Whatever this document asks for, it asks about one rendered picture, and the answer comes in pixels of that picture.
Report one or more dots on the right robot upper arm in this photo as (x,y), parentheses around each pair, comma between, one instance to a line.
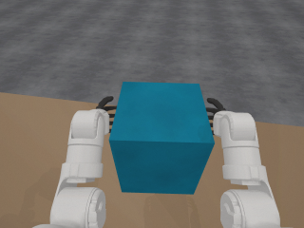
(248,208)

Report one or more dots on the right robot forearm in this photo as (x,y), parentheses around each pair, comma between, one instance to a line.
(239,141)

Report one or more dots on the right robot hand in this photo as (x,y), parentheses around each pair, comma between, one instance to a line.
(219,107)

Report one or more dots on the left robot hand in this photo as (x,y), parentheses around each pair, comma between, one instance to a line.
(101,105)

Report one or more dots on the carton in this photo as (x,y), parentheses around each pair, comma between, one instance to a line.
(161,138)

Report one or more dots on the left robot upper arm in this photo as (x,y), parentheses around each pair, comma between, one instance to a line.
(78,207)

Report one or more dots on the left robot forearm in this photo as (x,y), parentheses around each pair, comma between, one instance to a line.
(85,148)

